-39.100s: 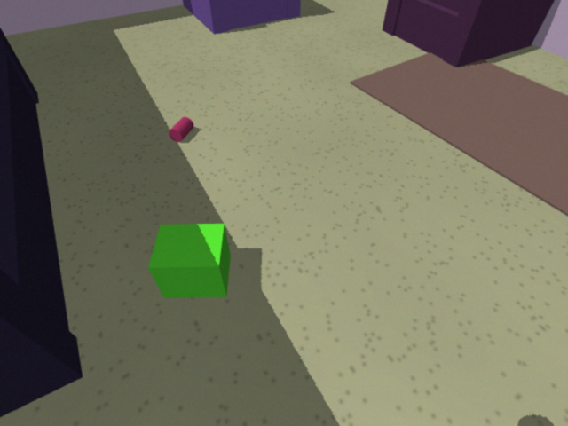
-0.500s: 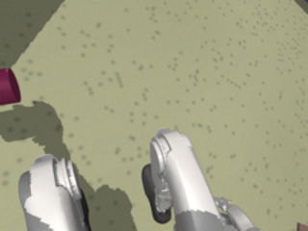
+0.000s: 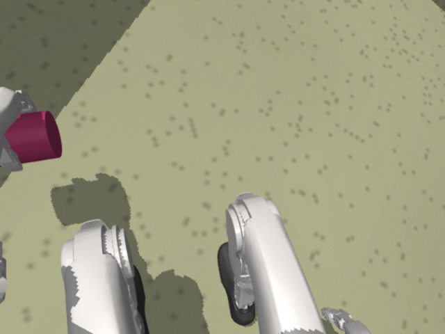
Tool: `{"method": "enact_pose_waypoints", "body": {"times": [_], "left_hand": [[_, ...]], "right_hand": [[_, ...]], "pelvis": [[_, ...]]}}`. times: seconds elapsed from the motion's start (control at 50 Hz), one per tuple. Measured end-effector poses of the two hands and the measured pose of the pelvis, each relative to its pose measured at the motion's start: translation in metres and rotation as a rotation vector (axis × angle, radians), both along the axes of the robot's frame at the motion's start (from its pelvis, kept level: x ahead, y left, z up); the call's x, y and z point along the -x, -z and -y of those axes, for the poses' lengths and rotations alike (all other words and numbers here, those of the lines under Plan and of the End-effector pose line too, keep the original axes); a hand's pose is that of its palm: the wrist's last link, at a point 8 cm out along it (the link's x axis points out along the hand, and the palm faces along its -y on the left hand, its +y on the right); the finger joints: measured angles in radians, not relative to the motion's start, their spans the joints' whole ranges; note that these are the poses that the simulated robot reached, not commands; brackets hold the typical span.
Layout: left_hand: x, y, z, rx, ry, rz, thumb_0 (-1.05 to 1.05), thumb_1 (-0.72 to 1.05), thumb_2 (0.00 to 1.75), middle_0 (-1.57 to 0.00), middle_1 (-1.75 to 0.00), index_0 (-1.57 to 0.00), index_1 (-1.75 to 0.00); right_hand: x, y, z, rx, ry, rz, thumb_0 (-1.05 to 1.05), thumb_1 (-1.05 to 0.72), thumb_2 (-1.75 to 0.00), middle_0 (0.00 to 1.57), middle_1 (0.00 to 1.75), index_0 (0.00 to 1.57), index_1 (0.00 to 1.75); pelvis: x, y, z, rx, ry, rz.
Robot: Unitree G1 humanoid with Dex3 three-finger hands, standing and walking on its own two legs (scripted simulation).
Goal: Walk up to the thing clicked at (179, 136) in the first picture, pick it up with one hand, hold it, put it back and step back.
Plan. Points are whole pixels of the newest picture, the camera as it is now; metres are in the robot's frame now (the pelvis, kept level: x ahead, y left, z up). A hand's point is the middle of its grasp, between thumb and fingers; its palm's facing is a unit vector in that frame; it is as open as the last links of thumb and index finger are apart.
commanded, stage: lift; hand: left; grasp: from above
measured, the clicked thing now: (11, 140) +0.48 +0.31 -0.17
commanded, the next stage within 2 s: hold in 1.36 s
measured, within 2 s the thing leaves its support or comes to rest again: neither
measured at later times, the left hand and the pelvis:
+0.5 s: hand out of the picture +0.40 +0.30 +0.05, palm faces -0.45 -0.09 -0.89, open 11.0 cm; pelvis +0.01 +0.00 +0.14, yaw +4 degrees
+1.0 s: hand out of the picture +0.34 +0.27 +0.22, palm faces -0.47 -0.09 -0.88, open 11.0 cm; pelvis +0.03 +0.00 +0.30, yaw +6 degrees
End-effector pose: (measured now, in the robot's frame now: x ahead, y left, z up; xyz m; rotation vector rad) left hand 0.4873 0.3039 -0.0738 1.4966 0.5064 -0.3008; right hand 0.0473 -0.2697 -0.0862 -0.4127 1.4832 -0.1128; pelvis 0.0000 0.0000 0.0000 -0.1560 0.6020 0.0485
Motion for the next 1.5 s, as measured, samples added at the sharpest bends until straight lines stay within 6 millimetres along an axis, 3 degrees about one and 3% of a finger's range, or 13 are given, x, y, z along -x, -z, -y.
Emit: {"method": "enact_pose_waypoints", "body": {"times": [0.16, 0.32, 0.52, 0.7, 0.82, 0.96, 1.12, 1.5], "left_hand": [[0.026, -0.046, -0.005, 0.002, 0.001, 0.001, 0.0, -0.05, 0.35, -0.68, -0.44, -0.7, -0.41], [0.052, -0.104, -0.004, 0.022, 0.005, 0.027, 0.0, -0.05, 0.36, -0.67, -0.46, -0.68, -0.43], [0.086, -0.189, 0.005, 0.029, -0.012, 0.046, 0.0, -0.05, 0.37, -0.66, -0.47, -0.67, -0.44], [0.121, -0.269, 0.014, 0.037, -0.018, 0.042, 0.0, -0.06, 0.39, -0.66, -0.47, -0.67, -0.44], [0.136, -0.31, 0.016, 0.025, -0.031, 0.031, 0.0, -0.06, 0.38, -0.66, -0.46, -0.68, -0.43], [0.144, -0.342, 0.025, 0.014, -0.033, 0.018, 0.0, -0.05, 0.38, -0.67, -0.45, -0.68, -0.42], [0.138, -0.372, 0.039, 0.016, -0.037, 0.03, 0.0, -0.07, 0.4, -0.67, -0.46, -0.68, -0.43], [0.118, -0.424, 0.042, 0.02, -0.058, 0.029, 0.0, -0.06, 0.39, -0.68, -0.43, -0.69, -0.4]], "right_hand": [[-0.029, -0.019, -0.001, -0.018, 0.0, 0.08, 0.0, -0.91, -0.9, 0.2, 0.3, 0.2, 0.3], [-0.063, -0.055, -0.007, -0.031, -0.013, 0.183, 0.0, -0.9, -0.9, 0.2, 0.3, 0.2, 0.3], [-0.087, -0.124, -0.015, -0.05, 0.004, 0.275, 0.0, -0.89, -0.9, 0.2, 0.3, 0.2, 0.3], [-0.091, -0.194, -0.022, -0.063, 0.032, 0.337, 0.0, -0.89, -0.9, 0.2, 0.3, 0.2, 0.3], [-0.092, -0.235, -0.024, -0.068, 0.039, 0.376, 0.0, -0.89, -0.9, 0.2, 0.3, 0.2, 0.3], [-0.095, -0.271, -0.021, -0.074, 0.04, 0.404, 0.0, -0.89, -0.9, 0.2, 0.3, 0.2, 0.3], [-0.103, -0.302, -0.018, -0.083, 0.045, 0.414, 0.0, -0.89, -0.9, 0.2, 0.3, 0.2, 0.3], [-0.137, -0.345, -0.02, -0.101, 0.07, 0.43, 0.01, -0.89, -0.9, 0.2, 0.3, 0.2, 0.3]], "pelvis": [[-0.001, -0.031, 0.0, -0.022, -0.012, -0.007], [-0.002, -0.074, 0.0, -0.034, -0.024, 0.018], [-0.006, -0.146, -0.001, -0.055, -0.039, 0.092], [-0.013, -0.218, -0.003, -0.082, -0.05, 0.195], [-0.02, -0.258, -0.003, -0.098, -0.056, 0.26], [-0.03, -0.294, -0.003, -0.115, -0.06, 0.319], [-0.043, -0.327, -0.002, -0.135, -0.058, 0.369], [-0.076, -0.372, -0.004, -0.159, -0.049, 0.446]]}}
